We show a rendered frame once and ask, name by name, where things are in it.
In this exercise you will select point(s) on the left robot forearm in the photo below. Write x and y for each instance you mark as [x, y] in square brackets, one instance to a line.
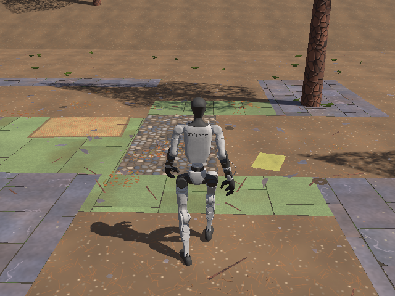
[169, 160]

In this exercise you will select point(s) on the right robot forearm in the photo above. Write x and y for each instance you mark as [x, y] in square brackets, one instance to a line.
[226, 168]

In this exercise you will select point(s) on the left robot hand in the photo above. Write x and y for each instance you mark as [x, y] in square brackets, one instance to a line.
[174, 169]

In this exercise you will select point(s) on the right robot hand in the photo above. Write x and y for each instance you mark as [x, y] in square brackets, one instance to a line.
[230, 187]

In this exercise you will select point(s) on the humanoid robot head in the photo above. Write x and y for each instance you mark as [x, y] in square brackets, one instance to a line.
[198, 106]

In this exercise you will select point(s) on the robot right upper arm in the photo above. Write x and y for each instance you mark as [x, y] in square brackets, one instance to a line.
[220, 142]

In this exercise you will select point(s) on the robot left upper arm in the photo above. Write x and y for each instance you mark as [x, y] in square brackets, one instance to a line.
[178, 130]

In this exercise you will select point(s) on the left robot thigh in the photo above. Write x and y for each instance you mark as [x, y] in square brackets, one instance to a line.
[182, 196]

